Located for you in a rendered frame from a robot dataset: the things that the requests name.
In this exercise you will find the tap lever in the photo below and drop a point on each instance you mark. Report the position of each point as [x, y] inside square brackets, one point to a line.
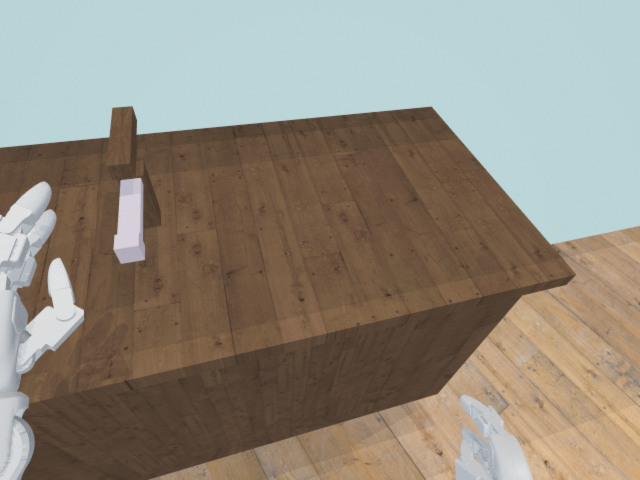
[128, 243]

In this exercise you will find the robot left forearm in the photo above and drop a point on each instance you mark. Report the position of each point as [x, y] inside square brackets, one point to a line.
[16, 436]

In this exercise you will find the counter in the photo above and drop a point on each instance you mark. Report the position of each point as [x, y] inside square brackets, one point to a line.
[297, 274]

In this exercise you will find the right robot hand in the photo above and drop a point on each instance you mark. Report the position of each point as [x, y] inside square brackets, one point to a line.
[501, 458]

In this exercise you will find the left robot hand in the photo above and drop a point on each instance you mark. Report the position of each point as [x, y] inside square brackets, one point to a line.
[23, 231]

